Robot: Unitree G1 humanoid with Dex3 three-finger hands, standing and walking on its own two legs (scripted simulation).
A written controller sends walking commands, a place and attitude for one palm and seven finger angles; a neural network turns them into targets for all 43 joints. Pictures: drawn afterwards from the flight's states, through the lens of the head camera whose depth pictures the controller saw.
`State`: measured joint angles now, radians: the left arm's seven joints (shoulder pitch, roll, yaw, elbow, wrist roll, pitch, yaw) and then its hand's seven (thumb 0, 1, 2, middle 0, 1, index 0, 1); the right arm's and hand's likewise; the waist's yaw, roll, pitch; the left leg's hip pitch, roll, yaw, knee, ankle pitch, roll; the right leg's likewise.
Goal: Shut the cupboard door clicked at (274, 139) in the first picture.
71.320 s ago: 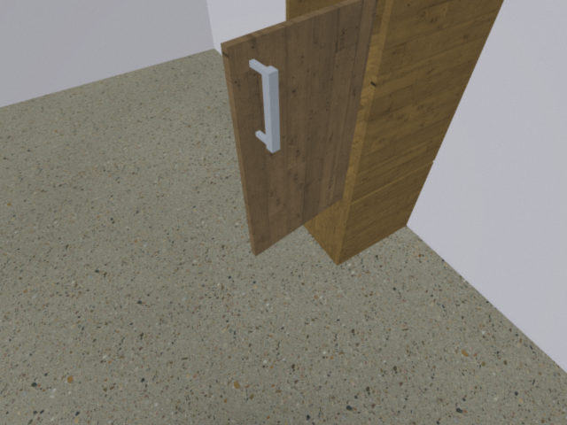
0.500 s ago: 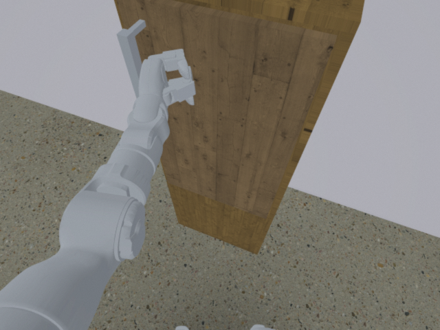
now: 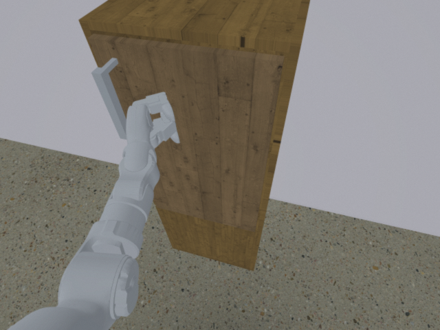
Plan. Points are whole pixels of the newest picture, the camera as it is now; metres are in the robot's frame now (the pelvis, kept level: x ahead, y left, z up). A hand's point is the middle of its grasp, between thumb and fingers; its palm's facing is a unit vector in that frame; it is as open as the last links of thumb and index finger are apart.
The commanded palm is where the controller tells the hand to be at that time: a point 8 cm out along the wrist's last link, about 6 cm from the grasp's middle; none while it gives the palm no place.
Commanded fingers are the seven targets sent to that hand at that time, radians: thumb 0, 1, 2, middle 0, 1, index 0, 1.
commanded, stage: pull the fist back off the door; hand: left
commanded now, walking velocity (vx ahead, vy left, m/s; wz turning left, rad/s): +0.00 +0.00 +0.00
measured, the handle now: (119, 101) +0.53 +0.19 +0.15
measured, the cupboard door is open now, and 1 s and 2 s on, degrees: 0 0 0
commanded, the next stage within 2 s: draw the hand back to the body in 0.20 s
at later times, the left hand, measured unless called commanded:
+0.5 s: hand (155, 142) +0.39 +0.09 +0.17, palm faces +0.05 -1.00 +0.00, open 3.1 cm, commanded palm +0.34 +0.15 +0.16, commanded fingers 0.00 0.90 0.90 -1.30 -1.50 -1.30 -1.50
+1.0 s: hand (88, 209) +0.27 +0.17 +0.16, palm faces +0.17 -0.96 -0.21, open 3.1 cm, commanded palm +0.23 +0.23 +0.18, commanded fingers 0.00 0.90 0.90 -0.89 -1.05 -0.89 -1.05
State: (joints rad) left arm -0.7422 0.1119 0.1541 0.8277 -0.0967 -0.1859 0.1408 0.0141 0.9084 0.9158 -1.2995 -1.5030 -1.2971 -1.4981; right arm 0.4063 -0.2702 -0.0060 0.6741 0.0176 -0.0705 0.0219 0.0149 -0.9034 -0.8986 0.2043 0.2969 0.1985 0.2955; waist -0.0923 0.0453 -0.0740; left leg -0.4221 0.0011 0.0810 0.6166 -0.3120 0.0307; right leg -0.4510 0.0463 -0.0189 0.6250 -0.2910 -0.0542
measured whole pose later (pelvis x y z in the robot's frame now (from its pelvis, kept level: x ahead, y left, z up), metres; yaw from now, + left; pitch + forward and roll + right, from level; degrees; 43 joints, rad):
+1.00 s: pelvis +0.00 +0.00 +0.02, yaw +3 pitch -5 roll +0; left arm 0.09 0.25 0.04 -0.16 -0.10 0.05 0.05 0.01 0.90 0.90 -1.13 -1.32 -1.13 -1.31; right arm 0.16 -0.23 0.06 0.58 0.02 0.01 -0.06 0.02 -0.90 -0.90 0.20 0.30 0.20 0.30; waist 0.02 0.07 -0.01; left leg -0.11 -0.02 0.03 0.42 -0.23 0.03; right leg -0.11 0.03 -0.06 0.42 -0.23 -0.05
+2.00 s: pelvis +0.03 +0.03 +0.02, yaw +3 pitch -4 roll -1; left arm 0.46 0.35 0.33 -0.38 -0.08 -0.04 0.10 0.01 0.89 0.90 -0.21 -0.31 -0.21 -0.30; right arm 0.19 -0.22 0.03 0.62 0.01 -0.04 -0.06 0.02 -0.90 -0.90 0.21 0.30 0.20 0.30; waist 0.06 0.08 -0.01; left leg -0.08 -0.04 0.03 0.41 -0.26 0.06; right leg -0.07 0.01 -0.06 0.37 -0.24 -0.02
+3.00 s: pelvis -0.07 +0.04 -0.01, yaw +3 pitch +0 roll -2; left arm 0.49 0.40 0.44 -0.50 -0.01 -0.23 0.14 0.01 0.89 0.90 -0.21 -0.31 -0.21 -0.30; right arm 0.24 -0.22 0.00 0.57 0.00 -0.03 -0.08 0.02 -0.90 -0.90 0.21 0.30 0.20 0.30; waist 0.01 0.00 -0.02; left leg -0.44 -0.04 0.05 0.69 -0.25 0.10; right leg -0.41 0.04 0.01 0.65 -0.23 0.01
